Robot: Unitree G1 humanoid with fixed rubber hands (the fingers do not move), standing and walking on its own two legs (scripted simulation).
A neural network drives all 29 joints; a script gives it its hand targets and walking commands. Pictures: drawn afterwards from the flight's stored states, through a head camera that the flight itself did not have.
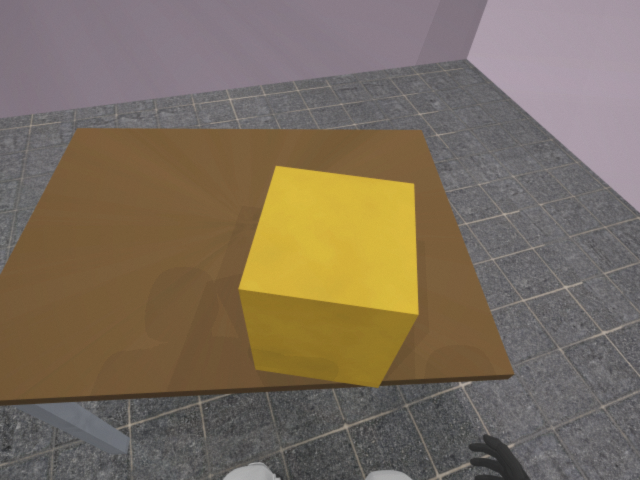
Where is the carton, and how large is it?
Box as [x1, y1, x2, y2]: [238, 166, 418, 387]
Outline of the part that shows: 276,166 238,288 255,369 377,387 418,314 413,184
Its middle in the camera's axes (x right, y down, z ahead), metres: +0.02 +0.06 +0.58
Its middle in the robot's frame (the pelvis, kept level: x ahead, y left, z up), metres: +0.39 -0.02 -0.03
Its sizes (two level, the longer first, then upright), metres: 0.210 0.200 0.250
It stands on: a table, 0.61 m high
